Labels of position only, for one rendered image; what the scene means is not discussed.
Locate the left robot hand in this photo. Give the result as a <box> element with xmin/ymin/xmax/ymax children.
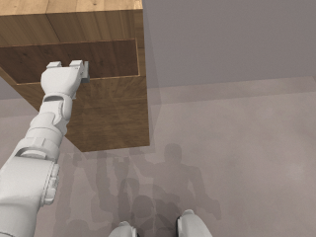
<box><xmin>40</xmin><ymin>60</ymin><xmax>85</xmax><ymax>100</ymax></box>

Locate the handle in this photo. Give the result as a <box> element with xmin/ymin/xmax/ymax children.
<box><xmin>80</xmin><ymin>61</ymin><xmax>90</xmax><ymax>84</ymax></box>

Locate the robot left upper arm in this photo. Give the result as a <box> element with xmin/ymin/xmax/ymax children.
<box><xmin>0</xmin><ymin>156</ymin><xmax>60</xmax><ymax>237</ymax></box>

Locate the left robot forearm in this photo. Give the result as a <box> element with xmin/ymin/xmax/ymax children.
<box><xmin>0</xmin><ymin>92</ymin><xmax>73</xmax><ymax>182</ymax></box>

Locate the drawer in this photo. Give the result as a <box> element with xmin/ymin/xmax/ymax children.
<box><xmin>0</xmin><ymin>38</ymin><xmax>138</xmax><ymax>84</ymax></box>

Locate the cabinet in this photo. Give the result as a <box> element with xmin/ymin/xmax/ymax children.
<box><xmin>0</xmin><ymin>0</ymin><xmax>150</xmax><ymax>153</ymax></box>

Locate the robot right shin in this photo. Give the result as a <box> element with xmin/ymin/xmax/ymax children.
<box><xmin>182</xmin><ymin>209</ymin><xmax>194</xmax><ymax>217</ymax></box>

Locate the right robot thigh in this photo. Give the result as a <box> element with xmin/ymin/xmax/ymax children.
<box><xmin>177</xmin><ymin>214</ymin><xmax>212</xmax><ymax>237</ymax></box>

